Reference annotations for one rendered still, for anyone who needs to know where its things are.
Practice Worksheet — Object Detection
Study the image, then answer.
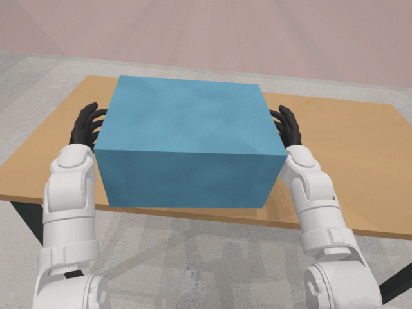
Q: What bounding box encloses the carton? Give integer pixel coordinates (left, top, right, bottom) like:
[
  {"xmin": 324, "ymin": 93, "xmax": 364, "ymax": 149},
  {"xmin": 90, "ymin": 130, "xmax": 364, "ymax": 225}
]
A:
[{"xmin": 93, "ymin": 75, "xmax": 288, "ymax": 208}]

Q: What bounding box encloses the left robot upper arm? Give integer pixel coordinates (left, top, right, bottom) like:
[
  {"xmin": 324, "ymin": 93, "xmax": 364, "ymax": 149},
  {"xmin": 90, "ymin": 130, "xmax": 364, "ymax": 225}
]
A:
[{"xmin": 33, "ymin": 274, "xmax": 111, "ymax": 309}]

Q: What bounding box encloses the right robot hand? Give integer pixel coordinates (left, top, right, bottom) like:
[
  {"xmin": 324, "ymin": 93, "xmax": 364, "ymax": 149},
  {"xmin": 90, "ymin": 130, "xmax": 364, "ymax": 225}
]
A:
[{"xmin": 269, "ymin": 105, "xmax": 302, "ymax": 149}]

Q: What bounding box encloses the right robot forearm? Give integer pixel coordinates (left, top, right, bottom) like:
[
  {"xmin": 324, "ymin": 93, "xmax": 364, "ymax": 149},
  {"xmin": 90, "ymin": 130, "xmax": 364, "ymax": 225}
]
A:
[{"xmin": 280, "ymin": 145, "xmax": 382, "ymax": 305}]

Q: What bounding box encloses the right robot upper arm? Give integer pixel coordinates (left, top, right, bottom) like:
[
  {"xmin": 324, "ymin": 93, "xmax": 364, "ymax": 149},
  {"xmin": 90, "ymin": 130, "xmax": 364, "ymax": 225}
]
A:
[{"xmin": 304, "ymin": 261, "xmax": 403, "ymax": 309}]

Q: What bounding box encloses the left robot hand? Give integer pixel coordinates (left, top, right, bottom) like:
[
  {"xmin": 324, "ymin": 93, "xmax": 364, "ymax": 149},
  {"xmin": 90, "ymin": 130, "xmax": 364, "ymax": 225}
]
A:
[{"xmin": 69, "ymin": 102, "xmax": 108, "ymax": 154}]

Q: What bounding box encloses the table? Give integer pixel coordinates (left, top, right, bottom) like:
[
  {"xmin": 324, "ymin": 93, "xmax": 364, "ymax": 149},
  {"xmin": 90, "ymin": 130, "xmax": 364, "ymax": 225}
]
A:
[{"xmin": 0, "ymin": 75, "xmax": 412, "ymax": 305}]

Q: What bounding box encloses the left robot forearm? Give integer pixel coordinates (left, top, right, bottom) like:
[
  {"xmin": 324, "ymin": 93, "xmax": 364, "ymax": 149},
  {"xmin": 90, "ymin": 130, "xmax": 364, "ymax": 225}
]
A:
[{"xmin": 32, "ymin": 144, "xmax": 100, "ymax": 309}]

